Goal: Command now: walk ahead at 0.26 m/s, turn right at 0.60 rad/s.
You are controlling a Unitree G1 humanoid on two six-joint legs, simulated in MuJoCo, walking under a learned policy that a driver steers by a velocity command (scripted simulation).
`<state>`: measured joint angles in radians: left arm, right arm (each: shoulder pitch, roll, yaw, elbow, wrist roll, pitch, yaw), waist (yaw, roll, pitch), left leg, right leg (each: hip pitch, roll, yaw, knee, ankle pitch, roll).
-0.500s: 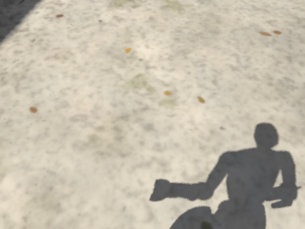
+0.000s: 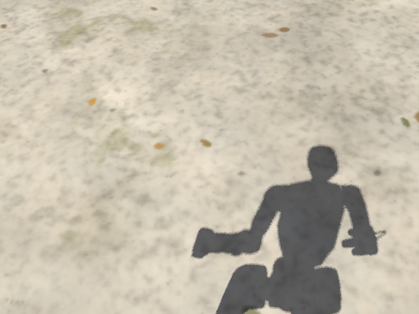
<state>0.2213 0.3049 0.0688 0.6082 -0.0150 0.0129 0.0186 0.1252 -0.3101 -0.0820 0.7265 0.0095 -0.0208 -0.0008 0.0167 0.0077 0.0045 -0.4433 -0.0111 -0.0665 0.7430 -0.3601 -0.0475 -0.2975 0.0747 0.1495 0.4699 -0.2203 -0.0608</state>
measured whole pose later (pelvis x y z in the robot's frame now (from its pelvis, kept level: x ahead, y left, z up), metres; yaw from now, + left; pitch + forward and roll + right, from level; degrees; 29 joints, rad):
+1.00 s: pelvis +0.43 -0.03 -0.02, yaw +10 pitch +2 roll -3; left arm 0.34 0.31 0.09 0.81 -0.03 -0.06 0.00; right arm 0.08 -0.28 -0.05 0.61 0.02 -0.02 0.06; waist 0.07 0.02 0.05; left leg -0.58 0.05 0.04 0.64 -0.12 0.09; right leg 0.11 -0.05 -0.26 0.34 -0.44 0.06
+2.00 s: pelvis +1.01 +0.08 -0.01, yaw -3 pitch +2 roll -1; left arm 0.36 0.31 0.06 0.73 -0.03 -0.03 0.01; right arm 0.06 -0.29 -0.02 0.64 0.00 -0.11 0.02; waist 0.08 0.03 0.02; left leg -0.53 0.01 -0.10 0.50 -0.01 -0.05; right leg -0.10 0.11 0.21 0.45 -0.37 -0.05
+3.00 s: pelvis +1.53 +0.05 -0.02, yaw +9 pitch +2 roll -3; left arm 0.33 0.30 0.08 0.85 -0.02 -0.06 0.01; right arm 0.09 -0.27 -0.04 0.65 0.02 -0.02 0.05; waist 0.08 0.03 0.04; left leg -0.59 0.07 0.03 0.64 -0.09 0.06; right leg 0.11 -0.01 -0.26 0.27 -0.38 0.04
